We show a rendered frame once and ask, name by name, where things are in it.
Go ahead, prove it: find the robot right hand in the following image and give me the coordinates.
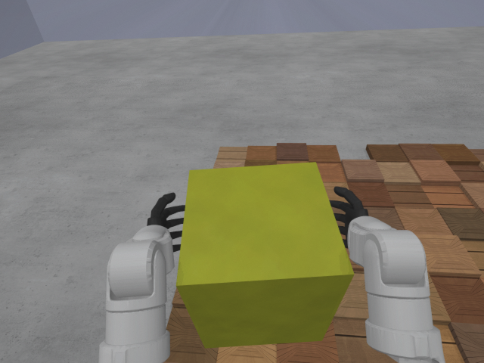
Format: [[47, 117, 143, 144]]
[[329, 186, 369, 249]]

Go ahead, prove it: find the robot left forearm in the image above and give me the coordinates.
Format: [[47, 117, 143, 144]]
[[98, 225, 175, 363]]

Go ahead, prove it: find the robot right forearm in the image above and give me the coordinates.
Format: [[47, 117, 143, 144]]
[[347, 216, 445, 363]]

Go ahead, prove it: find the robot left hand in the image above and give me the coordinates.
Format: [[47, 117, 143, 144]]
[[147, 193, 185, 252]]

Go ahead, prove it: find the carton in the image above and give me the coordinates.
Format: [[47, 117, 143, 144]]
[[176, 162, 354, 349]]

